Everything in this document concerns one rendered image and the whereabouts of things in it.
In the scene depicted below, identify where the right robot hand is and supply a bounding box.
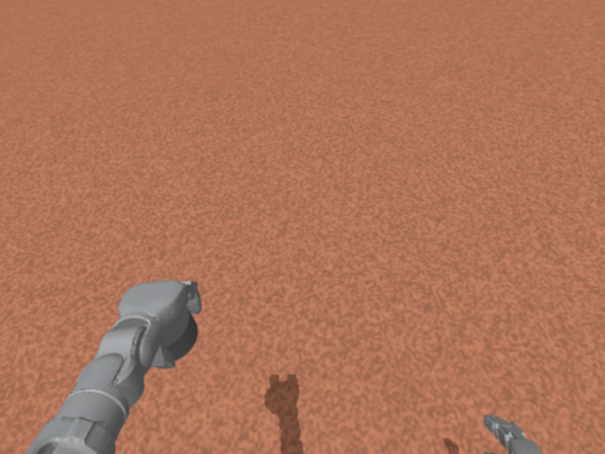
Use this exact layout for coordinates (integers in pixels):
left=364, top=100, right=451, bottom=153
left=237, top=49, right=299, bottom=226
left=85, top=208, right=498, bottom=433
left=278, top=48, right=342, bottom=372
left=484, top=414, right=542, bottom=454

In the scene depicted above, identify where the left robot arm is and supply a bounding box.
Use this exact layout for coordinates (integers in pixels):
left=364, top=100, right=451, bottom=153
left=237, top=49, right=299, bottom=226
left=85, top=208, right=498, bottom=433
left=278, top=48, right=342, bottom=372
left=25, top=312, right=164, bottom=454

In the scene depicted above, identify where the left robot hand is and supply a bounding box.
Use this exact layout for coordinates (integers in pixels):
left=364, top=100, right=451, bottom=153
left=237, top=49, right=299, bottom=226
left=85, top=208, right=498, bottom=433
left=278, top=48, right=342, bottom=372
left=118, top=280, right=201, bottom=369

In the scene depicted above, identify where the tin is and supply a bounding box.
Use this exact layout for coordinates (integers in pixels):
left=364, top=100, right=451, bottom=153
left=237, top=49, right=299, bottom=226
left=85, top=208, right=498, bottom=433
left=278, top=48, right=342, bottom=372
left=164, top=306, right=198, bottom=361

